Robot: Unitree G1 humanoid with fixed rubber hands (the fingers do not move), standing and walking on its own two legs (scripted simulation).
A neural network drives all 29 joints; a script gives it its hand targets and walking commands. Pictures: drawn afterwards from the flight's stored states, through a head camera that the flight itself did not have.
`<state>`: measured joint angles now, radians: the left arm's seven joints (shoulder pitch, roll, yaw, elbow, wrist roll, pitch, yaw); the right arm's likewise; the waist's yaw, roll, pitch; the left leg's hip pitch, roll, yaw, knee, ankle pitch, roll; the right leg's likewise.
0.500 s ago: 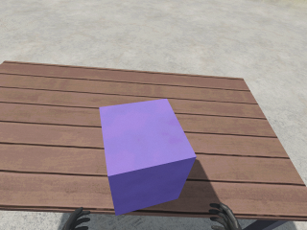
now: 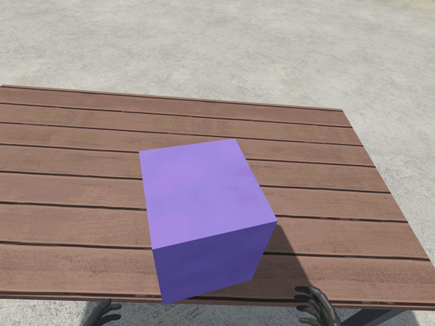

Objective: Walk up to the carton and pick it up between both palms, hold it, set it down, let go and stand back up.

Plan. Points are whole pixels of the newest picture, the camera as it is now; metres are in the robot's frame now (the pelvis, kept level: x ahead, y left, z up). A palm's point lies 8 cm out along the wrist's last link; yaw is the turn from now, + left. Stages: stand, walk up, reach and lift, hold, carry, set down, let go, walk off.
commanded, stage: stand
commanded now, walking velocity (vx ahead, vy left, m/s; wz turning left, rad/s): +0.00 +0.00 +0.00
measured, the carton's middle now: (199, 220) +0.36 +0.03 -0.01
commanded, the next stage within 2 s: none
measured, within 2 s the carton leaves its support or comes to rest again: neither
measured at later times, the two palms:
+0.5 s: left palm out of the picture +0.07 +0.29 -0.12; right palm out of the picture +0.16 -0.21 -0.06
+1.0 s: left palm out of the picture +0.05 +0.30 -0.12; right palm out of the picture +0.16 -0.21 -0.06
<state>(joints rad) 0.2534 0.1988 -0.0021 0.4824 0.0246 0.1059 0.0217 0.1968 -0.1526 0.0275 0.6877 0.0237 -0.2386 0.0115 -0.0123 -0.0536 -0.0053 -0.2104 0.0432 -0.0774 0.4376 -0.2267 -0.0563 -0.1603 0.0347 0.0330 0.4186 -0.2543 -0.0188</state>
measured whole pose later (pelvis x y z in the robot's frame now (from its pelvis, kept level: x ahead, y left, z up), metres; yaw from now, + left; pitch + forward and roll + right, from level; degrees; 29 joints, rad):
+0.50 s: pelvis -0.01 +0.01 +0.00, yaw +0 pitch -1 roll -1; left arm 0.25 0.34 0.00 0.82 0.02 0.00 0.00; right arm 0.18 -0.22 0.04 0.66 0.01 -0.12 0.03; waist 0.03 -0.06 -0.01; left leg -0.21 0.03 -0.08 0.46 -0.23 -0.04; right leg -0.15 0.02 0.03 0.43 -0.25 -0.02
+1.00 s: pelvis -0.01 +0.01 +0.00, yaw +0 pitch -2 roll -1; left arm 0.25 0.35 0.00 0.87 0.02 -0.01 -0.01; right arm 0.17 -0.23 0.04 0.66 0.01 -0.12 0.03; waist 0.03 -0.04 -0.01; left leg -0.21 0.03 -0.08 0.46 -0.22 -0.04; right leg -0.15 0.02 0.03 0.43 -0.25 -0.01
